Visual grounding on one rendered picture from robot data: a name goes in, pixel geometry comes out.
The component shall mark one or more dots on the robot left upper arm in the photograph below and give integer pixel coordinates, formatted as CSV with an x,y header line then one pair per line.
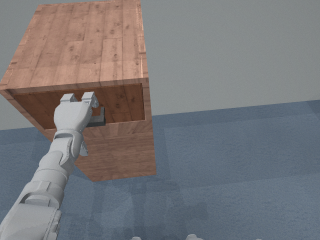
x,y
32,222

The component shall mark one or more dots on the left robot forearm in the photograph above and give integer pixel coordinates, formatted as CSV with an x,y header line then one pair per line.
x,y
49,181

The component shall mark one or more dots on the cabinet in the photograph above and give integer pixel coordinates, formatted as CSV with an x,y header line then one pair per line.
x,y
82,45

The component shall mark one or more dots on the handle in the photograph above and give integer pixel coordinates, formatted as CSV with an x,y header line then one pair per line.
x,y
96,121

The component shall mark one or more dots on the left robot hand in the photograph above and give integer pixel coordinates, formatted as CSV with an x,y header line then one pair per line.
x,y
75,115

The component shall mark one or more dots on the drawer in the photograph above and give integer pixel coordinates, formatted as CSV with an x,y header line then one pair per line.
x,y
122,103

